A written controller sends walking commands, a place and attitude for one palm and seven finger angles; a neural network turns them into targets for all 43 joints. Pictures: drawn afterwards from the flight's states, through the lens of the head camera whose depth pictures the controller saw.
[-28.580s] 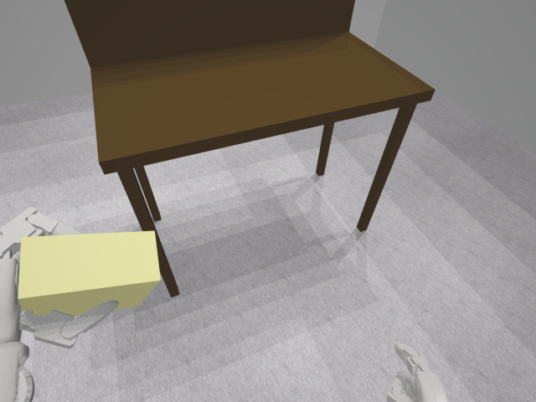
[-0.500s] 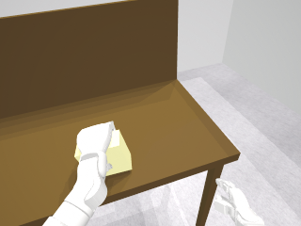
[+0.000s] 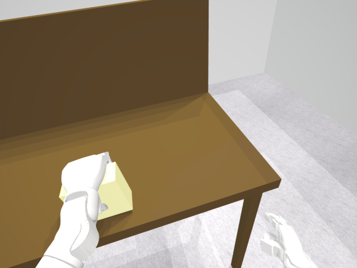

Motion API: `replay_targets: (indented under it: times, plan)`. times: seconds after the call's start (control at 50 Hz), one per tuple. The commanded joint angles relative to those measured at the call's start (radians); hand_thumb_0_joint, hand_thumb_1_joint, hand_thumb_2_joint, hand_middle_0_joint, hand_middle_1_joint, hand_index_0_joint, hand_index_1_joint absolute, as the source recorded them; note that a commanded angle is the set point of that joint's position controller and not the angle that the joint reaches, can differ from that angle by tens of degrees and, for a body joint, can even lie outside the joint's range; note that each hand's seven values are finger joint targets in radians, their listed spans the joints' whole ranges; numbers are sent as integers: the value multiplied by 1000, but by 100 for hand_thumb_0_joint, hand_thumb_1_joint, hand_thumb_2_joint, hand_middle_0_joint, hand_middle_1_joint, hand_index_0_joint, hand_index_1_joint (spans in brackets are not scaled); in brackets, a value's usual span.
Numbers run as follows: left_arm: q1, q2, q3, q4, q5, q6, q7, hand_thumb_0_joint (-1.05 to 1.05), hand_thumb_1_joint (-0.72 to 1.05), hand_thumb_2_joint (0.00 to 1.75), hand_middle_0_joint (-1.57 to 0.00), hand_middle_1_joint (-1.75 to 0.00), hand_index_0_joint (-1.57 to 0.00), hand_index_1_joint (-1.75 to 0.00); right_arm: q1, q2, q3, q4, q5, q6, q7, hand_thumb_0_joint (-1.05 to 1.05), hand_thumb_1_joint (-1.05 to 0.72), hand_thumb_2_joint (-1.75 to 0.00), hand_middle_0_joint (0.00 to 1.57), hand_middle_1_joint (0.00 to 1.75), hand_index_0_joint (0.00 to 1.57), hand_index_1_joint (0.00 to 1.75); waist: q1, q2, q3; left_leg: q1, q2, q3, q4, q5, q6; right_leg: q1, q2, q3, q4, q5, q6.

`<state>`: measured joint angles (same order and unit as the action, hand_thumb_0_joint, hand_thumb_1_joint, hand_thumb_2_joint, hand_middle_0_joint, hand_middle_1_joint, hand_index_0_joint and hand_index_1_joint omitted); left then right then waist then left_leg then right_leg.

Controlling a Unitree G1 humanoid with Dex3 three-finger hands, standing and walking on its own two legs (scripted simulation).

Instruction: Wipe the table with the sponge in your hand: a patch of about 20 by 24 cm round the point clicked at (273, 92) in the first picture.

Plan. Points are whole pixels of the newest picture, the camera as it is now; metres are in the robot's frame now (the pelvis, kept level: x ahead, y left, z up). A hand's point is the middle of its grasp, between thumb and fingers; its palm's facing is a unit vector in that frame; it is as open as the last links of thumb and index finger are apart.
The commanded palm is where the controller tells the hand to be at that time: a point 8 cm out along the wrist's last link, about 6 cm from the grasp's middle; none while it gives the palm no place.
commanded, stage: wipe forward along the middle lane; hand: left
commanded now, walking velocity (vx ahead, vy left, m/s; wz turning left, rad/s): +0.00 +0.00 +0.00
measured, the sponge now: (103, 198) +0.26 +0.24 +0.03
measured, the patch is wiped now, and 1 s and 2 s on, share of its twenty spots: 1.00 1.00 1.00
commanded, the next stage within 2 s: slide back across to the first lane in 1.58 s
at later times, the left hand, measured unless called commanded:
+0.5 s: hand (90, 177) +0.29 +0.27 +0.07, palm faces -0.01 -0.05 -1.00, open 10.1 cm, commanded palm +0.28 +0.26 +0.11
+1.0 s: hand (91, 159) +0.35 +0.29 +0.07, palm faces -0.05 -0.02 -1.00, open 10.0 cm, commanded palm +0.33 +0.29 +0.11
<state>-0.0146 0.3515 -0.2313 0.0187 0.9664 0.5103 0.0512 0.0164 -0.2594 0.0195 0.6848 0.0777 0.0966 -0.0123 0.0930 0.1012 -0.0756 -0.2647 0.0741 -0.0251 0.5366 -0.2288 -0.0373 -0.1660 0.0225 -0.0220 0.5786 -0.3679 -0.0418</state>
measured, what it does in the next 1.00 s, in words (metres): stands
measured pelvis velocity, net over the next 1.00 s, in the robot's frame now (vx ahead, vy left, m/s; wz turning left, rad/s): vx -0.03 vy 0.01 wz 0.02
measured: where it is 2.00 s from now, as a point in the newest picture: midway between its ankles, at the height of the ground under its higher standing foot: outside the picture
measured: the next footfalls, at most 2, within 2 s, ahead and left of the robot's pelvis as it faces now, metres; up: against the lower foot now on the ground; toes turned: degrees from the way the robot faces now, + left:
none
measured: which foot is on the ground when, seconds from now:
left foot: down 0.00-1.00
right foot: down 0.00-1.00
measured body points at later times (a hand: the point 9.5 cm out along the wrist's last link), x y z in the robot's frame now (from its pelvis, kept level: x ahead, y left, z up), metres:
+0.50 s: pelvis -0.02 +0.00 +0.00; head -0.04 -0.04 +0.45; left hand +0.29 +0.27 +0.13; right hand +0.19 -0.23 -0.11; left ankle +0.04 +0.17 -0.73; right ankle -0.03 -0.09 -0.73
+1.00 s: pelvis -0.03 +0.01 -0.01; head -0.03 -0.02 +0.44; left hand +0.35 +0.29 +0.13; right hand +0.12 -0.24 -0.13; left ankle +0.04 +0.17 -0.73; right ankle -0.03 -0.09 -0.73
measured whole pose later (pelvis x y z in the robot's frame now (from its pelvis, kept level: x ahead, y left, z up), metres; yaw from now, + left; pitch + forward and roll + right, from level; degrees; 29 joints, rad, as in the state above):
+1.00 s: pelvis -0.03 +0.01 -0.01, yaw +1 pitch +4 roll -1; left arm -0.56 0.43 -0.10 0.77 0.99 0.26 0.11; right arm 0.19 -0.27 -0.01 0.74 0.08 0.09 -0.06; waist 0.01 0.09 -0.10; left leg -0.49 0.07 -0.07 0.61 -0.21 -0.02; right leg -0.37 0.03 -0.05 0.63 -0.34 -0.04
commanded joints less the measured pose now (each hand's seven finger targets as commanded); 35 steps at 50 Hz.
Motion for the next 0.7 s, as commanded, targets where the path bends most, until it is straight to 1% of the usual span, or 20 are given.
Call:
replay_targets:
  times: [0.0,0.02,0.1,0.12,0.18,0.2,0.22,0.24,0.28,0.3,0.34,0.38,0.4,0.42,0.48,0.5,0.52,0.6,0.62,0.68]
  plan:
    - [-273,215,141,-52,31,0,4,0,10,130,-120,-160,-120,-160,-234,-95,-24,-165,-5,-70,-24,0,-90,-90,20,30,20,30,1,-123,-62,116,-99,40,-19,136,73,-112,12,62,-166,280,-8]
    - [-296,175,103,-47,27,-14,0,0,10,130,-120,-160,-120,-160,-226,-88,-23,-172,-3,-76,-29,0,-90,-90,20,30,20,30,-6,-121,-75,112,-101,46,-17,127,78,-111,9,44,-159,274,-2]
    - [-311,242,172,26,33,-60,2,0,10,130,-120,-160,-120,-160,-196,-102,-30,-150,-10,-87,-41,0,-90,-90,20,30,20,30,4,-125,-101,109,-102,36,-17,133,73,-103,12,58,-157,296,-10]
    - [-326,184,125,22,27,-75,3,0,10,130,-120,-160,-120,-160,-188,-92,-29,-161,-7,-92,-43,0,-90,-90,20,30,20,30,-6,-121,-113,103,-103,45,-14,132,76,-103,9,36,-147,298,-3]
    - [-366,190,137,88,28,-103,13,0,10,130,-120,-160,-120,-160,-167,-96,-33,-144,-7,-96,-46,0,-90,-90,20,30,20,30,-12,-130,-96,87,-102,41,-14,116,73,-125,10,29,-150,283,-4]
    - [-387,229,173,103,33,-111,19,0,10,130,-120,-160,-120,-160,-160,-103,-38,-138,-8,-96,-49,0,-90,-90,20,30,20,30,-10,-145,-98,90,-101,33,-18,107,71,-129,15,45,-158,262,-9]
    - [-392,183,136,102,24,-122,23,0,10,130,-120,-160,-120,-160,-155,-96,-38,-149,-5,-101,-51,0,-90,-90,20,30,20,30,-12,-136,-116,85,-104,44,-9,109,75,-122,10,33,-149,274,-3]
    - [-378,196,157,128,19,-127,28,0,10,130,-120,-160,-120,-160,-144,-98,-42,-143,-6,-103,-52,0,-90,-90,20,30,20,30,-10,-160,-119,82,-104,43,-7,111,75,-120,10,31,-151,286,-1]
    - [-403,193,156,160,19,-134,37,0,10,130,-120,-160,-120,-160,-134,-104,-44,-136,-6,-101,-53,0,-90,-90,20,30,20,30,-16,-170,-118,69,-104,45,-4,115,75,-125,10,30,-145,306,1]
    - [-392,239,198,187,24,-133,41,0,10,130,-120,-160,-120,-160,-127,-111,-47,-128,-9,-100,-54,0,-90,-90,20,30,20,30,-9,-171,-114,66,-103,39,-8,107,71,-125,13,43,-151,292,-3]
    - [-424,191,151,209,22,-137,44,0,10,130,-120,-160,-120,-160,-119,-106,-46,-132,-3,-100,-54,0,-90,-90,20,30,20,30,-19,-159,-114,52,-104,43,-3,101,73,-135,10,27,-143,285,1]
    - [-453,198,149,248,29,-136,45,0,10,130,-120,-160,-120,-160,-110,-112,-49,-123,-3,-95,-54,0,-90,-90,20,30,20,30,-26,-164,-103,39,-105,40,-3,87,73,-152,11,27,-144,268,1]
    - [-474,234,174,261,36,-135,47,0,10,130,-120,-160,-120,-160,-108,-116,-49,-118,-4,-92,-55,0,-90,-90,20,30,20,30,-23,-139,-95,40,-104,34,-12,70,69,-163,14,35,-151,226,-6]
    - [-514,180,122,265,35,-140,47,0,10,130,-120,-160,-120,-160,-102,-110,-48,-125,1,-93,-55,0,-90,-90,20,30,20,30,-37,-142,-103,36,-104,37,-7,59,73,-174,12,20,-142,207,-1]
    - [-540,181,121,323,40,-149,52,0,10,130,-120,-160,-120,-160,-82,-114,-52,-118,1,-89,-53,0,-90,-90,20,30,20,30,-36,-145,-109,22,-104,33,-2,40,73,-189,13,16,-139,180,-4]
    - [-542,217,154,337,46,-151,56,0,10,130,-120,-160,-120,-160,-76,-119,-56,-115,-1,-87,-54,0,-90,-90,20,30,20,30,-31,-147,-116,21,-104,28,-7,37,71,-185,16,26,-144,169,-8]
    - [-558,162,106,354,38,-154,56,0,10,130,-120,-160,-120,-160,-74,-112,-53,-122,4,-86,-55,0,-90,-90,20,30,20,30,-42,-146,-110,12,-106,33,-2,26,74,-197,14,15,-140,152,-3]
    - [-650,228,153,448,42,-165,71,0,10,130,-120,-160,-120,-160,-49,-123,-55,-99,4,-76,-59,0,-90,-90,20,30,20,30,-52,-156,-84,-20,-103,23,-8,-33,69,-237,16,22,-149,73,-5]
    - [-703,192,113,447,37,-173,72,0,10,130,-120,-160,-120,-160,-41,-118,-53,-107,7,-78,-60,0,-90,-90,20,30,20,30,-66,-160,-101,-24,-104,25,-3,-40,72,-237,14,13,-138,69,0]
    - [-741,218,129,512,41,-182,79,0,10,130,-120,-160,-120,-160,-23,-122,-55,-97,6,-74,-61,0,-90,-90,20,30,20,30,-69,-163,-113,-38,-105,27,10,-35,73,-241,10,18,-137,84,2]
